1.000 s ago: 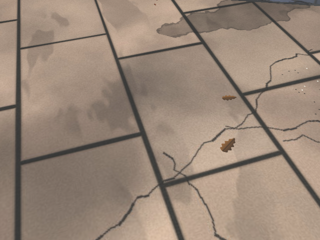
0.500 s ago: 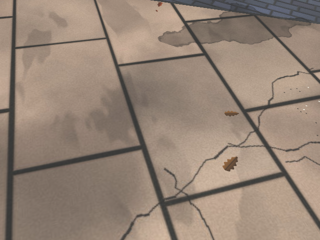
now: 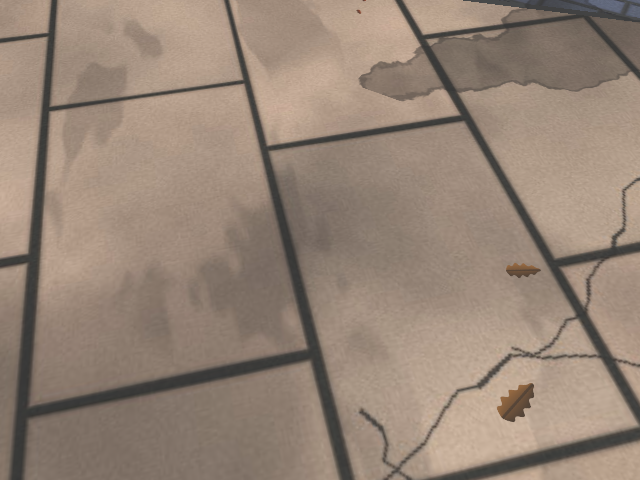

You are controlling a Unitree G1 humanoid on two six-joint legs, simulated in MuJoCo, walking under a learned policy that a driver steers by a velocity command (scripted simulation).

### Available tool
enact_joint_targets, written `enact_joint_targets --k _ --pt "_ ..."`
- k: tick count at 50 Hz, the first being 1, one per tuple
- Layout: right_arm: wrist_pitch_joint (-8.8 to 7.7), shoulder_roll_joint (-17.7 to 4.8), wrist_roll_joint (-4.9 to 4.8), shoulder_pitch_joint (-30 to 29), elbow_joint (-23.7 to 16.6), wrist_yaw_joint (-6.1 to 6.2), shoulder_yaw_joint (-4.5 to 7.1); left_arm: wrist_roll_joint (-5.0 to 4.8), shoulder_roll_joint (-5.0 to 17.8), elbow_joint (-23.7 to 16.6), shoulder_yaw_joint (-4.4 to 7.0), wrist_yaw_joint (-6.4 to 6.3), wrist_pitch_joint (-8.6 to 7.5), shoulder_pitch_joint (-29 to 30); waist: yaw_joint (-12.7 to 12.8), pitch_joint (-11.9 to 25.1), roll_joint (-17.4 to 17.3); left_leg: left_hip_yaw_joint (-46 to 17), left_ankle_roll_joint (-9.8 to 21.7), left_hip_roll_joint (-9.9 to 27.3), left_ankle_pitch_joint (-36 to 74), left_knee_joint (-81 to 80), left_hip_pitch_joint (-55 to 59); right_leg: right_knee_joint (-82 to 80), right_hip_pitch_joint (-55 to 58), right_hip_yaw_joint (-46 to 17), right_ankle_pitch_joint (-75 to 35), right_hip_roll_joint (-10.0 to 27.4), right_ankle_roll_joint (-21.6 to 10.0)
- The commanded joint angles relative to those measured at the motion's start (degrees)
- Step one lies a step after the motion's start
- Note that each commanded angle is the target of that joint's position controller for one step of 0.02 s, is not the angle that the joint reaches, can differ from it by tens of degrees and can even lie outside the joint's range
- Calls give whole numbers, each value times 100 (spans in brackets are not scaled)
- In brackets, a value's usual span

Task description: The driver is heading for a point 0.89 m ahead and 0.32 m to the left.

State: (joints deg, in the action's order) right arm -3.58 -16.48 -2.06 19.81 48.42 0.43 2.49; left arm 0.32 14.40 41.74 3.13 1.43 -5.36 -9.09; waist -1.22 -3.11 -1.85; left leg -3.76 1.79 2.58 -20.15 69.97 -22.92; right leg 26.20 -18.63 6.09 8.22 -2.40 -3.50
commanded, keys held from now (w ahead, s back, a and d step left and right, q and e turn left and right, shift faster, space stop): w+q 0.28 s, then q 0.68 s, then no key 0.04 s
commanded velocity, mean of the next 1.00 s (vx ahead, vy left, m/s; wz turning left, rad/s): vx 0.25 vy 0.00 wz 0.53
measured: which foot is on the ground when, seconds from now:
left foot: up 0.00-0.36, down 0.38-0.88, up 0.90-1.00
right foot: down 0.00-0.40, up 0.42-0.86, down 0.88-1.00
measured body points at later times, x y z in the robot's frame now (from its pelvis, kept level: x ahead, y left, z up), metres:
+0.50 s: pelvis +0.26 +0.08 -0.01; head +0.31 +0.10 +0.44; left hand +0.29 +0.38 -0.13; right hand +0.50 -0.14 -0.10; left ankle +0.33 +0.17 -0.73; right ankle +0.17 -0.10 -0.62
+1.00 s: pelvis +0.37 +0.06 +0.00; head +0.41 +0.06 +0.45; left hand +0.35 +0.38 -0.08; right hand +0.67 -0.09 -0.09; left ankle +0.29 +0.15 -0.67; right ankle +0.46 -0.03 -0.73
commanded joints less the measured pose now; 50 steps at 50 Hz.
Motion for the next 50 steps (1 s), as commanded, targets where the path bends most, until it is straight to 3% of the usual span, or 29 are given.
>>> enact_joint_targets --k 1,3,5,9,14,16,17,18,19,20,21,22,23,24,25,26,28,31,35,38,41,43,44,45,46,47,48,49,50 --pt "87 -312 -2 345 -329 37 136 26 424 -71 149 9 -208 -96 -29 393 566 -320 -69 574 339 -5 -824 -1843 770 -1580 -303 1714 -1015" --pt "197 -279 30 108 -454 69 147 17 537 83 190 9 -275 -37 -87 102 523 -347 -143 625 571 -318 -1077 -2058 490 -1103 -529 1685 -963" --pt "196 -301 83 -209 -609 67 153 32 675 207 229 -31 -278 -127 -24 -6 456 -392 -202 636 1189 -813 -1443 -2101 629 -707 -812 1641 -924" --pt "78 -179 86 -980 -862 -112 83 7 885 328 258 -119 -203 -284 270 -92 338 49 -152 522 2409 -2356 -1333 -2065 940 37 -1092 1441 -717" --pt "82 -193 76 -1835 -1371 -300 54 -123 1152 567 335 -156 25 -821 590 -287 300 397 65 400 1977 -3236 -1788 -1677 2152 232 -1381 1839 -590" --pt "91 -333 132 -1743 -1509 -360 131 -158 1279 536 363 -202 153 -652 393 -152 462 716 217 94 1433 -3430 -1424 -952 2381 418 -3288 1846 -417" --pt "101 -478 160 -1397 -1483 -372 214 -179 1361 493 384 -243 212 -569 183 153 623 914 312 -172 1193 -3428 -902 -309 2421 489 -4413 1786 -310" --pt "97 -705 157 -637 -1319 -360 354 -200 1367 444 379 -279 270 -464 -229 586 616 1018 455 -464 1379 -3692 16 715 2258 589 -4872 1615 -153" --pt "112 -1049 169 177 -1137 -268 533 -206 1237 396 317 -297 261 -465 -656 1052 386 814 671 -558 2344 -4129 1398 2070 1535 694 -4117 1310 154" --pt "176 -1663 180 359 -1130 -123 635 143 546 215 105 -247 191 -929 -244 1628 -1157 -977 1209 821 5040 -3583 3285 4078 -406 624 924 694 521" --pt "117 -1793 274 157 -1499 -173 593 94 555 87 -7 -150 48 -1313 -64 2977 -1467 -3833 2528 2083 4859 -4251 4507 5750 -1777 -598 3345 -194 714" --pt "120 -1343 273 86 -1600 -232 496 -108 1163 106 151 -114 1 -638 -490 2968 -268 -3182 2200 1795 4783 -4486 4276 5888 -1984 -1259 2891 186 601" --pt "101 -1137 200 -230 -1580 -231 439 -189 1073 -90 120 -137 0 -254 -340 2148 -114 -2377 1921 1534 4590 -4515 3543 5498 -2229 -1142 2358 385 516" --pt "107 -970 115 -499 -1571 -204 400 -92 971 -23 106 -218 43 -192 -129 1482 331 -1869 1651 1228 4419 -4618 2686 5075 -2185 -1072 2004 604 562" --pt "137 -875 117 -723 -1612 -161 371 -39 1011 -38 133 -279 120 -202 52 1187 228 -1624 1555 1071 4290 -4780 1964 4733 -1899 -1081 1768 712 592" --pt "158 -873 204 -835 -1675 -137 358 -33 1034 -43 151 -291 209 -281 206 1085 63 -1490 1507 943 4332 -4933 1425 4600 -1507 -1087 1628 721 608" --pt "156 -939 258 -940 -1690 -104 384 15 887 4 124 -323 310 -478 351 1117 -55 -1248 1524 808 4705 -4998 971 4191 -1225 -1010 1458 614 728" --pt "216 -1032 196 -871 -1646 10 420 46 772 -59 78 -379 373 -270 311 1233 -151 -1165 1437 667 4660 -4900 945 3429 -1301 -1040 1085 470 891" --pt "403 -1045 155 -933 -1697 143 420 -6 770 -188 67 -359 447 198 177 1185 -384 -1444 1175 490 2907 -4891 846 2511 -1193 -1154 553 325 951" --pt "486 -1024 186 -924 -1722 165 419 -31 787 -287 78 -323 425 450 80 997 -605 -1830 1102 456 2150 -4825 834 1900 -1040 -1234 618 191 898" --pt "528 -980 168 -917 -1750 147 411 -46 835 -329 113 -261 325 444 62 988 -762 -2237 1047 476 2652 -4492 1117 1219 -741 -1252 887 70 781" --pt "561 -913 83 -1092 -1811 160 388 -60 851 -250 163 -212 248 125 281 977 -785 -2360 820 275 2651 -4180 1152 -18 -106 -1151 231 85 603" --pt "573 -791 75 -1039 -1841 170 354 -17 1015 -206 225 -211 225 -52 296 996 -594 -2231 573 28 1974 -3876 830 -510 531 -1346 -517 500 428" --pt "579 -457 174 -677 -1841 161 270 73 1407 -298 306 -251 264 -4 17 1132 647 -1402 230 -616 -88 -2659 161 -587 1222 -2406 -1781 1767 -60" --pt "531 -700 147 -637 -2032 150 337 246 1583 -208 353 -242 322 -76 -88 889 2021 -602 -105 -1239 -1971 -1594 -1062 -708 1344 -3744 -2944 2640 -1152" --pt "495 -1165 205 -474 -1893 135 472 173 1292 -329 302 -242 320 16 -6 934 1509 -643 -338 -803 -1790 -476 -1283 -674 1338 -3676 -2845 2776 -1431" --pt "536 -1314 128 -528 -1731 129 550 126 988 -395 228 -268 335 180 13 858 1033 -592 -442 -687 -1337 -93 -1270 -537 1252 -2911 -2564 2352 -1147" --pt "614 -1144 115 -526 -1615 161 534 66 880 -425 197 -279 368 312 -19 773 796 -529 -551 -645 -1051 39 -1252 -457 1202 -2414 -2269 1942 -874" --pt "671 -992 140 -609 -1641 174 487 -19 845 -413 176 -294 394 354 29 677 810 -506 -638 -628 -832 123 -1315 -460 1173 -2199 -2266 1829 -830"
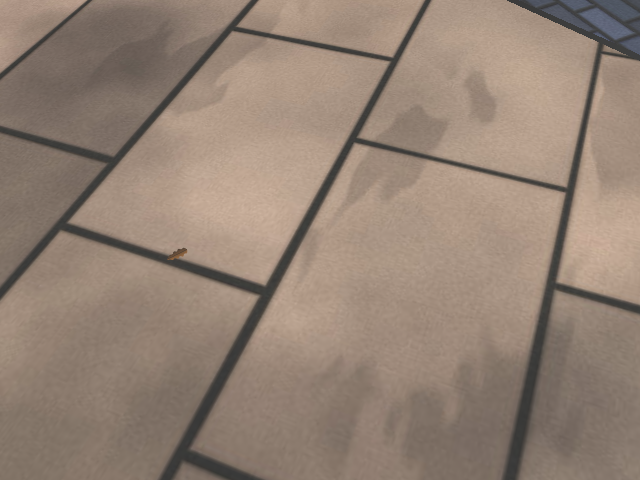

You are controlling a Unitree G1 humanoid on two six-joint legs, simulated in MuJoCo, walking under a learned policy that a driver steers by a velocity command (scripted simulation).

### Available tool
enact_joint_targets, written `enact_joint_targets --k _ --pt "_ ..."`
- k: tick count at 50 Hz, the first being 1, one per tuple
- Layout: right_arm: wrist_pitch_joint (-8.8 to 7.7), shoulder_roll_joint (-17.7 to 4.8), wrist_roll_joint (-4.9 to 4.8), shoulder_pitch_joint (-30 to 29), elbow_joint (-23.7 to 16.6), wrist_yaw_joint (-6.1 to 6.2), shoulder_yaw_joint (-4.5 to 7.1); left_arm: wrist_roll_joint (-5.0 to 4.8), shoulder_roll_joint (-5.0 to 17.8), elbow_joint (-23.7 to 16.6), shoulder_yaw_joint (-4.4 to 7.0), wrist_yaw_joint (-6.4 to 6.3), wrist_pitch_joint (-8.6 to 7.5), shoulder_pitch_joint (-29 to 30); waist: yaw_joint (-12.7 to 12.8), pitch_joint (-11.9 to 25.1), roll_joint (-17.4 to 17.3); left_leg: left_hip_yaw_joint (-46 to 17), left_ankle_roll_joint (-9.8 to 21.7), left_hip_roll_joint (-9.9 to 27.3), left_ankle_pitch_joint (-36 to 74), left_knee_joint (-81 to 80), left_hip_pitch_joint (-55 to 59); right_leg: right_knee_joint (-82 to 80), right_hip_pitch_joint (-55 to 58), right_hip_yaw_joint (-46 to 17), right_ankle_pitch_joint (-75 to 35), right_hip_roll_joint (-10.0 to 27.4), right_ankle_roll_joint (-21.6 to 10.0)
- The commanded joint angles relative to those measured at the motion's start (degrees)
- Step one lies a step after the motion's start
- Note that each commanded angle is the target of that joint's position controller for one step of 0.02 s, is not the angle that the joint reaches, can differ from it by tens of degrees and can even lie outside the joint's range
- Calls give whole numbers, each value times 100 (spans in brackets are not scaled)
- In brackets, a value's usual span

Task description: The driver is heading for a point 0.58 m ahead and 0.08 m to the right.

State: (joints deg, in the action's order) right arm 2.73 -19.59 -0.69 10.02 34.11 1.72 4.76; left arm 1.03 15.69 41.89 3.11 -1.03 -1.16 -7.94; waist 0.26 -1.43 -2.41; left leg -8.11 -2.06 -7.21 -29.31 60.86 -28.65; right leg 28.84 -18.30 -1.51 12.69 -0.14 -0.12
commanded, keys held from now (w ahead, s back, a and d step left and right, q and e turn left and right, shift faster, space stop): no key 0.18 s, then w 0.46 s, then no key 0.36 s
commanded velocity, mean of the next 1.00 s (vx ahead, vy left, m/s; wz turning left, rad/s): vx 0.21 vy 0.00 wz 0.12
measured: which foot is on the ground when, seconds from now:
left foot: up 0.00-0.24, down 0.26-0.68, up 0.70-1.00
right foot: down 0.00-0.26, up 0.28-0.66, down 0.68-1.00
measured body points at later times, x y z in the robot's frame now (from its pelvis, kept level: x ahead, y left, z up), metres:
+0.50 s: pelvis +0.04 +0.02 +0.01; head +0.05 +0.04 +0.46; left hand +0.17 +0.31 -0.10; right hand +0.12 -0.25 -0.10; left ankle -0.02 +0.14 -0.74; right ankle +0.12 -0.12 -0.69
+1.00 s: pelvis +0.20 -0.03 +0.01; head +0.23 -0.04 +0.46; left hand +0.27 +0.24 -0.11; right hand +0.37 -0.28 -0.10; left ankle +0.26 +0.14 -0.70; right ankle +0.19 -0.11 -0.74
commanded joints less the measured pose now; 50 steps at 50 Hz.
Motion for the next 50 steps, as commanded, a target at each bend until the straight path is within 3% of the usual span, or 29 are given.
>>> enact_joint_targets --k 1,3,6,9,11,12,13,14,15,16,17,18,20,22,25,29,31,33,34,35,36,37,38,39,40,43,45,50 --pt "63 -463 -9 316 -228 25 191 -91 747 -398 167 -63 12 211 -110 467 899 64 -302 336 216 915 -600 -777 1034 -1160 -2772 1436 -1157" --pt "46 -230 -38 110 -315 15 99 -47 791 -339 187 -80 68 97 -5 525 1123 329 -350 353 338 262 -431 -827 1191 -847 -2801 1285 -1182" --pt "16 -69 18 -95 -381 -18 -3 -71 907 -293 224 -69 120 86 110 727 1339 536 -323 558 279 -980 262 -758 1263 -686 -2853 1359 -1239" --pt "16 -144 4 -76 -330 -67 1 -147 1033 -191 247 -15 145 -21 195 730 1484 743 -217 616 551 -2064 875 -728 1188 -797 -2590 1481 -1290" --pt "7 -40 8 262 -134 -112 -22 -221 958 -134 190 26 149 4 6 721 1290 952 21 549 1422 -3455 1781 -762 709 -713 -854 1331 -1099" --pt "1 -25 30 378 -41 -127 -28 -233 809 -62 125 59 122 -127 -47 654 1162 1009 172 460 1623 -3992 2388 -769 261 -640 113 1167 -863" --pt "-13 -162 49 545 -24 -105 -8 -154 648 -12 54 110 62 -212 -84 708 867 560 352 777 1530 -3846 3099 -500 -386 -485 936 955 -512" --pt "-22 -618 109 937 2 -48 90 -3 230 -144 -75 167 -7 -82 -142 821 -390 -878 848 1870 818 -4071 3568 873 -1346 290 1621 329 -35" --pt "-106 -1138 160 1247 102 -123 239 -134 560 -408 5 120 -77 453 -539 307 -1273 -2305 1708 2694 -657 -4994 2688 1727 -2007 394 2178 3 93" --pt "-264 -910 194 1091 107 -126 175 -254 966 -467 164 82 -119 681 -539 -317 -957 -2568 1877 2701 -1347 -5329 2367 2526 -2378 12 1917 280 81" --pt "-384 -666 153 906 163 -96 96 -285 1028 -358 226 88 -144 455 -337 -507 -1019 -2284 1715 2533 -1263 -5359 2356 2817 -2568 -83 1559 375 34" --pt "-463 -522 92 771 159 -66 54 -247 969 -205 248 89 -172 225 -234 -474 -976 -1933 1538 2323 -917 -5356 2482 2896 -2616 -99 1241 454 2" --pt "-551 -369 63 760 206 -40 2 -185 771 -131 227 156 -274 233 -203 -425 -634 -1370 1384 2106 137 -5376 2603 2737 -2623 -76 455 538 0" --pt "-594 -331 66 803 228 -42 14 -177 537 -87 155 232 -349 273 -218 -215 -453 -819 1313 1909 962 -5358 2609 2187 -2287 79 -123 485 49" --pt "-615 -488 13 943 307 -76 82 -182 364 -163 54 298 -369 555 -349 -153 -526 -362 1305 1811 1379 -5312 2247 1116 -1499 233 -495 336 146" --pt "-623 -678 -68 1132 459 -140 151 -242 561 -276 41 368 -369 659 -350 -281 -510 -467 1360 2099 1184 -5183 2027 537 -956 193 -391 296 22" --pt "-596 -684 -84 1072 506 -152 150 -256 680 -209 72 377 -391 372 -137 -278 -448 -475 1254 2164 1207 -4982 1974 268 -493 243 -391 263 -138" --pt "-558 -475 -13 1068 547 -143 62 -221 895 71 197 305 -401 -494 293 57 -251 -150 980 1790 2237 -3906 1706 -37 742 338 -314 76 -323" --pt "-551 -171 85 1105 466 -123 -57 -146 1278 165 298 254 -429 -1189 552 726 432 358 646 1301 2272 -2259 1268 -255 1829 -548 -699 844 -587" --pt "-626 180 84 1463 212 -60 -162 -26 1981 233 442 269 -401 -1554 386 1319 2221 810 135 390 241 -200 -485 -935 3113 -2978 -558 2136 -1525" --pt "-679 -299 20 1408 328 -24 -41 -87 1451 197 304 307 -430 -1455 441 1247 1655 127 47 472 -488 720 -952 -1307 2950 -3623 -703 2251 -1714" --pt "-671 -527 -67 1216 356 -40 29 -89 1172 139 206 302 -436 -1081 326 814 1217 75 97 719 -189 1030 -1101 -1152 2491 -2802 -1329 2167 -1578" --pt "-633 -485 -40 1082 397 -34 19 -71 975 84 147 303 -424 -769 196 670 816 233 104 942 127 959 -939 -1064 2097 -2088 -2072 1886 -1424" --pt "-586 -430 32 930 394 -25 26 -95 804 75 97 302 -393 -523 103 481 635 335 87 1090 383 642 -840 -1095 1731 -1567 -2710 1668 -1321" --pt "-530 -354 56 917 399 -21 31 -73 714 81 58 282 -391 -399 -4 453 732 349 81 1209 632 374 -500 -1177 1424 -1194 -3103 1498 -1224" --pt "-398 -28 73 1027 464 -5 -33 -5 625 195 14 226 -414 -200 -204 527 776 452 -50 1165 1100 -406 176 -1307 951 -568 -4007 1248 -1291" --pt "-352 114 99 766 393 23 -95 -23 690 264 19 179 -374 -66 -195 515 791 497 -94 1176 1415 -1243 414 -1301 855 -302 -4171 1158 -1262" --pt "-267 -25 62 255 337 34 -72 -67 845 520 40 166 -214 -208 31 533 743 564 -82 1091 1959 -2363 952 -1222 921 -333 -3542 1212 -1224"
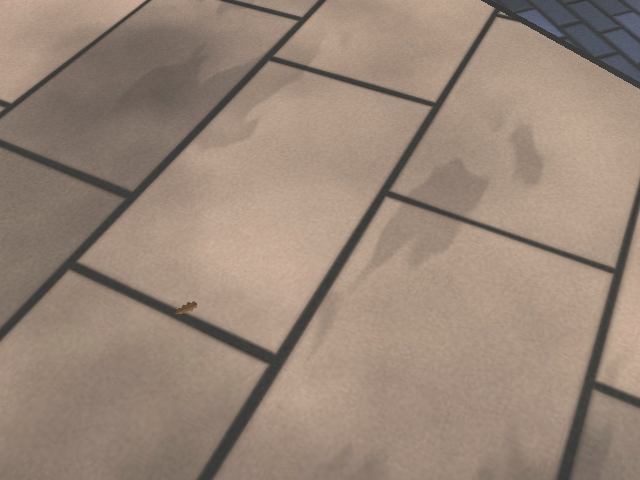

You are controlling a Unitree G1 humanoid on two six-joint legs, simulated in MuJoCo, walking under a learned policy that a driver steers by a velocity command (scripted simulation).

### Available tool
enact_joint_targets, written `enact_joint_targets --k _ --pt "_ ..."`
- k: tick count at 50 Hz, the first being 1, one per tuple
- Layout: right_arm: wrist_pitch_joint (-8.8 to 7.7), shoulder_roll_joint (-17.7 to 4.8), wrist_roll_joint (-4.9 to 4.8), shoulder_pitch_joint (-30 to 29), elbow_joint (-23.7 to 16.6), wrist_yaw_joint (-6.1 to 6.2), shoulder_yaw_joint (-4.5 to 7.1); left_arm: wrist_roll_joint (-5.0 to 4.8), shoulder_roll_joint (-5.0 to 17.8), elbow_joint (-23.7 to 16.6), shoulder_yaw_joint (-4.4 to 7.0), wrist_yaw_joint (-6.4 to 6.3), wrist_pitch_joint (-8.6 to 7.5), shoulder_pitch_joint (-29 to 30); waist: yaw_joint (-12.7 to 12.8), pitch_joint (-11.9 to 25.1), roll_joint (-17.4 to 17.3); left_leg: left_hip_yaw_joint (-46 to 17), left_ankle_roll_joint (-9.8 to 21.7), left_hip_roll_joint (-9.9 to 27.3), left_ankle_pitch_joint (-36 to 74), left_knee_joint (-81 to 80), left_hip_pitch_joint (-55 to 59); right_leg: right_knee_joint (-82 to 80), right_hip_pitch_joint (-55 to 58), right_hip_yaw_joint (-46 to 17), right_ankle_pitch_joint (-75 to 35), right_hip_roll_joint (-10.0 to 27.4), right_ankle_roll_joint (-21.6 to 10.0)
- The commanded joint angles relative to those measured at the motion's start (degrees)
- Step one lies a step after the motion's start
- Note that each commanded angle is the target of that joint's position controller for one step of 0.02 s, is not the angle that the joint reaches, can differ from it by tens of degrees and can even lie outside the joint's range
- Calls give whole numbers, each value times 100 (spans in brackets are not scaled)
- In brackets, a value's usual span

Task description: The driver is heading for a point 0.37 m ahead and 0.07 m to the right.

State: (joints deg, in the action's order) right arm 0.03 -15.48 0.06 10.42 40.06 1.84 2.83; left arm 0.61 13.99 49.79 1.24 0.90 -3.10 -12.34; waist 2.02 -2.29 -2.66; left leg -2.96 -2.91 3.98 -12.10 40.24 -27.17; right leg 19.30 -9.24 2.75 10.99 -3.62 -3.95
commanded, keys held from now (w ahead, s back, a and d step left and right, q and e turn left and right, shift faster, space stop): no key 0.74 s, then w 0.20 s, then w+e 0.06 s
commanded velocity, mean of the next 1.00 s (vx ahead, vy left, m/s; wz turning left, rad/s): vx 0.08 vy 0.00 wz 0.00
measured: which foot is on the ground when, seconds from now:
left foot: up 0.00-0.06, down 0.08-1.00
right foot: down 0.00-1.00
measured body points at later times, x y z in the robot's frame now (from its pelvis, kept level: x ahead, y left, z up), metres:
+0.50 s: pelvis +0.05 +0.03 -0.01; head +0.06 +0.03 +0.44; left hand +0.13 +0.30 -0.15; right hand +0.19 -0.23 -0.13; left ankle +0.08 +0.15 -0.75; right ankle -0.01 -0.08 -0.75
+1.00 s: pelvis +0.09 +0.05 -0.01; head +0.09 +0.07 +0.44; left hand +0.06 +0.33 -0.16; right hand +0.19 -0.22 -0.13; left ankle +0.11 +0.17 -0.73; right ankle -0.01 -0.08 -0.75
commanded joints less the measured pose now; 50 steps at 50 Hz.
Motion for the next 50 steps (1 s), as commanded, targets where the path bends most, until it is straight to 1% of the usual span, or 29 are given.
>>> enact_joint_targets --k 1,2,3,4,5,6,7,8,9,10,11,15,21,26,37,38,39,40,41,42,43,44,45,46,47,48,49,50 --pt "14 -453 -10 139 -272 25 129 -41 998 -230 216 -20 9 255 -137 561 748 50 42 -41 207 -493 878 -222 26 -827 -3100 1582 -838" --pt "18 -449 0 108 -271 25 135 -67 966 -203 198 -17 37 319 -178 508 716 79 104 -67 270 -797 1031 -137 2 -872 -2761 1564 -793" --pt "6 -429 24 141 -249 24 137 -109 906 -182 169 -18 61 397 -273 475 661 137 195 -114 629 -1314 1355 -13 -85 -877 -2291 1469 -665" --pt "-12 -517 78 128 -249 35 155 -115 779 -114 120 -16 63 263 -294 449 506 9 300 -43 1387 -1811 1751 107 -211 -873 -1740 1277 -415" --pt "-26 -779 103 151 -278 74 209 0 644 -95 67 -17 36 107 -194 591 181 -375 426 336 2690 -1732 2262 350 -414 -745 -1125 1008 -147" --pt "0 -1033 67 15 -277 96 258 71 618 5 71 14 7 -500 241 804 -408 -605 757 600 3196 -1331 2736 323 -746 -557 -226 631 75" --pt "22 -660 25 -152 -272 45 194 47 568 74 31 -3 38 -413 117 885 -467 -492 812 444 2465 -1267 2501 180 -499 -409 87 541 214" --pt "32 -476 25 -242 -298 -8 162 9 713 63 47 -14 91 -85 -65 613 -277 -371 666 213 2041 -1296 2297 206 -570 -371 159 501 237" --pt "26 -451 54 -258 -272 -28 152 -14 726 55 51 -43 140 89 -120 540 -155 -320 574 142 2042 -1300 2243 283 -610 -354 38 507 227" --pt "-2 -470 60 -228 -233 -46 149 -9 740 61 52 -62 196 133 -133 481 -141 -304 546 112 2173 -1281 2195 323 -579 -366 -186 513 231" --pt "-36 -517 49 -187 -169 -52 166 3 761 82 57 -73 239 90 -104 497 -137 -286 550 98 2278 -1254 2165 336 -476 -379 -351 540 243" --pt "-88 -513 36 -201 -4 -50 168 -31 784 217 67 -109 298 105 -106 596 -1 -237 569 70 2613 -1174 2165 443 -181 -402 -879 603 246" --pt "-67 -529 30 -312 295 -31 173 -44 755 452 79 -149 382 152 -88 493 203 -176 570 7 2311 -1231 2111 395 -87 -391 -772 612 268" --pt "-37 -515 29 -363 601 1 169 -35 746 637 77 -182 386 149 -89 360 259 -117 534 -56 1918 -1321 2072 304 -147 -387 -491 616 271" --pt "19 -477 18 -398 1294 61 141 -18 668 932 26 -231 302 -32 -123 106 239 -41 446 -157 1239 -1522 2043 84 -397 -396 95 619 262" --pt "28 -437 12 -320 1392 64 132 -29 657 999 28 -240 304 -173 -111 205 283 72 441 -264 581 -1476 2056 -4 -370 -390 739 597 216" --pt "38 -442 -14 -321 1445 68 141 -69 742 1017 62 -254 313 -222 -103 78 422 252 436 -444 -433 -1292 1868 -113 -475 -510 1597 638 82" --pt "26 -445 -31 -368 1458 67 149 -100 892 985 113 -272 316 -239 -70 -146 653 427 426 -608 -1297 -1018 1445 -297 -558 -818 2505 820 -121" --pt "-23 -447 -42 -551 1402 52 148 -127 1038 955 165 -288 293 -353 30 -412 884 559 415 -686 -1578 -591 882 -640 -538 -1364 3303 1213 -372" --pt "-104 -400 -77 -757 1307 12 134 -159 1251 935 244 -300 236 -401 84 -692 1179 641 432 -601 -1309 8 414 -1038 -508 -2106 3702 1821 -688" --pt "-191 -393 -114 -863 1254 -37 131 -173 1318 919 288 -313 161 -397 92 -926 1214 450 489 -324 -1167 450 -57 -1255 -429 -2585 3592 2266 -933" --pt "-264 -421 -153 -926 1234 -84 146 -149 1220 921 288 -311 80 -474 120 -1034 1130 282 530 -131 -1392 794 -555 -1291 -110 -2760 3161 2445 -1041" --pt "-329 -426 -186 -943 1224 -131 151 -153 1116 915 280 -293 15 -530 121 -1048 1031 181 566 27 -1574 871 -958 -1230 302 -2698 2692 2461 -1034" --pt "-391 -407 -208 -950 1223 -180 143 -189 1039 896 278 -268 -17 -538 104 -988 927 167 593 125 -1574 607 -1054 -1123 600 -2454 2251 2360 -932" --pt "-446 -372 -213 -968 1231 -222 135 -221 1022 872 286 -243 -25 -529 93 -878 863 277 598 118 -1441 158 -800 -1025 670 -2101 1851 2177 -802" --pt "-491 -321 -197 -932 1269 -250 133 -238 1034 854 291 -209 -15 -510 39 -746 814 490 564 -24 -1153 -304 -187 -892 423 -1791 1474 1935 -708" --pt "-515 -270 -196 -608 1410 -268 145 -249 1085 817 299 -176 19 -391 -170 -576 799 747 510 -243 -591 -815 745 -689 -66 -1482 1194 1696 -617" --pt "-513 -333 -194 -44 1656 -263 205 -240 1111 775 304 -156 53 -336 -404 -347 773 953 422 -525 -45 -1090 1784 -394 -590 -1306 905 1482 -547"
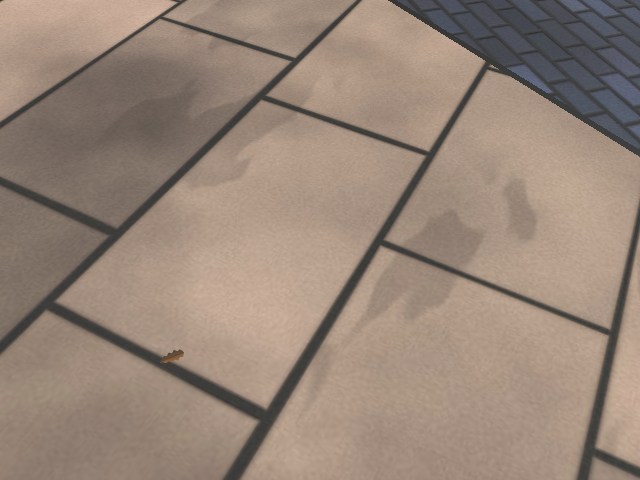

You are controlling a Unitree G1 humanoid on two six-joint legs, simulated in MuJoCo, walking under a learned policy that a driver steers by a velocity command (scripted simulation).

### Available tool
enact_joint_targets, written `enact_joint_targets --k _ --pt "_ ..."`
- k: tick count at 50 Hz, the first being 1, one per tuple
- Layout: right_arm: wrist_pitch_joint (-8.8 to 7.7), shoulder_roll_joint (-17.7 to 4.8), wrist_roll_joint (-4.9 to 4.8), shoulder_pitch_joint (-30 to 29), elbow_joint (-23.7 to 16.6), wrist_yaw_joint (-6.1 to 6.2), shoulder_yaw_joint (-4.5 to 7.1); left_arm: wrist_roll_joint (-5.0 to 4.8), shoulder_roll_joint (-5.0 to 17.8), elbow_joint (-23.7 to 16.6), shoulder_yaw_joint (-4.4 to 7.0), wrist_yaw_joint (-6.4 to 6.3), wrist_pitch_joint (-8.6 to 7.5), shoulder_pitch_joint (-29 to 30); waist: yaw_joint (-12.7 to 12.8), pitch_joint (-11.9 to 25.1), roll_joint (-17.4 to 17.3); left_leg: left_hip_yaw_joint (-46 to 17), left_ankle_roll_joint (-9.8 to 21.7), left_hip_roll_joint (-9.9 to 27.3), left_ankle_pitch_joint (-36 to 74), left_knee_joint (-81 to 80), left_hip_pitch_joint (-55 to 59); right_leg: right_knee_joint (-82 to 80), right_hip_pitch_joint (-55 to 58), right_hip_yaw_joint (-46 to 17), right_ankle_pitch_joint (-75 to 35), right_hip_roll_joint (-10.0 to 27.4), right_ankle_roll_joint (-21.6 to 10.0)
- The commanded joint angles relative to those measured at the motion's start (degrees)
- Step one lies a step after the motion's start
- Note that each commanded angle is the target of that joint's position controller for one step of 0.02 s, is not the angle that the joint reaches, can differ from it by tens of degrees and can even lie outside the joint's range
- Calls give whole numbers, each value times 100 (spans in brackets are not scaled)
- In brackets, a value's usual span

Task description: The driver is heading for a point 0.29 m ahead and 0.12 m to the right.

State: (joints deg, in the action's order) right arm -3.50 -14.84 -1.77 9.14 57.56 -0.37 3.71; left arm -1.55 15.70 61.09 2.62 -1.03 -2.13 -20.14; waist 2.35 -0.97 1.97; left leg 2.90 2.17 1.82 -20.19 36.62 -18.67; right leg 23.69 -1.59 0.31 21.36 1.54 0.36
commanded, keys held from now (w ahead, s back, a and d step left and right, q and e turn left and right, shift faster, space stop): w+e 0.28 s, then no key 0.72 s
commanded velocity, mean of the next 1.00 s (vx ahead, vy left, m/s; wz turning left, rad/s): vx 0.21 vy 0.00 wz -0.19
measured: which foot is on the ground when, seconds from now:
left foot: down 0.00-0.52, up 0.54-0.84, down 0.86-1.00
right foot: down 0.00-0.04, up 0.06-0.48, down 0.50-1.00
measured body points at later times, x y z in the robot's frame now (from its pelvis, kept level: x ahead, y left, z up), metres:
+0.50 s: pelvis +0.20 -0.01 -0.01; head +0.23 -0.02 +0.43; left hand +0.45 +0.18 -0.11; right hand +0.10 -0.25 -0.16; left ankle +0.04 +0.13 -0.73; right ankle +0.32 -0.12 -0.73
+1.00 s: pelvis +0.29 -0.02 +0.00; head +0.30 -0.01 +0.45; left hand +0.44 +0.20 -0.14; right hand +0.29 -0.28 -0.14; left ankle +0.32 +0.11 -0.74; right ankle +0.32 -0.12 -0.74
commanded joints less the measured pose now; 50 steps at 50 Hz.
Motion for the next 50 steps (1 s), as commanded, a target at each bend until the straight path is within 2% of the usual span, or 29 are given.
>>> enact_joint_targets --k 1,2,3,4,5,7,8,11,15,18,21,23,24,25,26,27,28,29,30,31,33,35,40,43,44,45,46,47,50 --pt "-140 -595 -13 735 118 -3 223 -6 911 -419 145 39 -49 518 -733 -181 222 324 -92 -417 856 -805 1883 -321 -1793 -900 -767 745 -848" --pt "-147 -992 7 1509 238 68 354 26 574 -536 45 59 -83 735 -1118 144 -523 -798 165 418 380 -1357 2730 1286 -2393 -376 -1026 249 -484" --pt "-173 -1661 81 2209 350 58 460 28 39 -835 -82 22 -179 659 -1135 766 -2148 -3484 1034 1989 -496 -2384 3576 3334 -3599 37 809 -501 -133" --pt "-270 -1082 196 1876 305 26 259 -126 438 -830 41 4 -238 728 -975 568 -1314 -4130 1249 2245 -1227 -2655 3035 4463 -3868 -825 1153 -280 -206" --pt "-329 -792 165 1241 117 26 149 -261 588 -850 103 30 -278 721 -698 -60 -1031 -3380 1039 2123 -1350 -2710 2571 4697 -4189 -950 611 30 -390" --pt "-371 -492 138 601 -47 -1 32 -172 515 -745 164 30 -277 643 -452 -490 -812 -2000 597 1632 -219 -2863 2019 4354 -4011 -885 -375 363 -484" --pt "-360 -336 189 586 -30 2 -23 -127 483 -722 202 57 -238 605 -386 -486 -817 -1330 381 1356 479 -2857 1896 4159 -3777 -819 -694 464 -498" --pt "-345 -451 274 910 67 74 -23 -95 198 -807 199 188 -115 704 -386 -427 -655 -532 446 1245 1742 -2857 1856 3962 -3782 -605 -1142 496 -357" --pt "-279 -637 305 850 5 179 -5 -31 47 -1271 137 238 -77 1460 -420 -717 -400 48 568 1249 2553 -3035 1635 2778 -4037 -446 -1740 471 -157" --pt "-193 -728 228 1023 62 233 -1 91 -128 -1559 32 307 -98 2007 -504 -705 -444 609 550 1103 4030 -2764 1374 1717 -3280 210 -2072 230 -168" --pt "-108 -832 125 1190 190 230 30 88 -5 -1674 52 370 -63 2020 -346 -455 -648 655 533 1283 5121 -2191 1834 1257 -2821 303 -1921 23 -394" --pt "-63 -932 80 951 142 241 70 115 349 -1538 189 390 -78 1390 88 24 -851 611 395 1304 6003 -1338 2117 1028 -2082 354 -1748 -246 -648" --pt "-30 -922 71 777 92 236 65 129 564 -1323 311 378 -98 738 463 411 -758 690 248 1122 5930 -493 2077 535 -1263 420 -2269 -409 -812" --pt "-42 -883 124 945 75 212 43 176 894 -1216 423 284 -77 378 584 754 -428 762 -18 805 4883 544 1382 371 -129 18 -3895 -120 -956" --pt "-84 -355 360 1451 -12 137 -118 319 1310 -1156 456 174 -11 73 235 1611 977 798 -353 17 -8 2783 -505 1129 1948 -1648 -6928 1363 -1774" --pt "-140 -121 140 2075 243 38 -211 324 969 -1142 295 197 -34 -31 102 2932 932 -539 -463 -399 -2210 4009 -772 545 2337 -3303 -6946 2375 -2684" --pt "-125 -537 -53 1502 163 21 -67 222 739 -1209 247 233 -37 380 154 2362 303 -925 -443 -107 -1942 4072 -753 166 1403 -2613 -5910 1967 -2399" --pt "-86 -482 -89 920 -56 71 -73 112 590 -1270 206 231 -68 998 16 1343 209 -666 -420 101 -1629 3820 -1198 -67 602 -1944 -4940 1662 -2045" --pt "-19 -442 18 697 -41 171 -56 112 381 -1304 130 232 -110 1354 -123 830 -203 -612 -444 290 -1284 3409 -1098 -345 -268 -1574 -4361 1429 -1783" --pt "90 -454 95 753 -10 263 -17 160 288 -1297 99 225 -139 1603 -322 644 -186 -634 -457 417 -1002 2997 -639 -547 -975 -1269 -3904 1266 -1613" --pt "253 -329 146 964 44 340 -25 305 406 -1242 137 229 -149 1732 -513 573 103 -519 -465 360 -729 2312 1 -809 -1679 -1013 -3401 1074 -1528" --pt "322 -308 165 908 32 409 -31 343 412 -1176 133 177 -147 1707 -534 645 279 -484 -477 337 -665 1560 216 -905 -1824 -894 -3013 1008 -1547" --pt "419 -407 193 473 4 367 -13 236 465 -1073 111 13 5 1747 -473 525 443 -321 -390 209 448 158 778 -1247 -2118 -957 -6 858 -1215" --pt "382 -416 335 479 71 293 -31 174 200 -868 12 1 53 1449 -521 151 128 -424 -140 314 1051 -1087 1244 -1023 -2388 -800 995 506 -618" --pt "360 -674 333 432 16 299 -13 212 209 -841 19 7 52 1278 -327 -13 -282 -788 31 683 1026 -1379 1069 -608 -2356 -609 779 260 -410" --pt "331 -847 251 215 107 284 31 199 136 -861 33 -12 78 1127 -15 -117 -1111 -849 197 629 -285 -1585 101 -481 -1713 -127 172 -107 -251" --pt "266 -537 249 38 57 254 -36 245 241 -826 41 -37 93 1300 -99 -197 -1044 -821 94 506 -787 -1870 -396 -192 -1108 -86 -349 -114 -194" --pt "211 -429 283 -19 82 248 -71 232 266 -819 59 -49 109 1296 -60 -147 -1031 -776 -42 479 -780 -1954 -520 -83 -853 -84 -617 -84 -238" --pt "95 -449 229 67 151 238 -77 222 274 -648 63 -54 133 1181 -123 -19 -588 -590 -200 321 294 -1671 -25 -77 -910 -182 -1034 19 -383"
